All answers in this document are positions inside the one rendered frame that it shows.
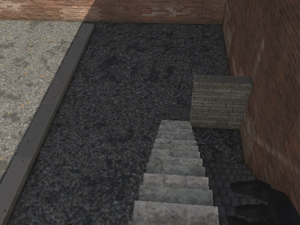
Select robot right hand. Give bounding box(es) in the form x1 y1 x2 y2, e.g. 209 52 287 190
227 179 300 225

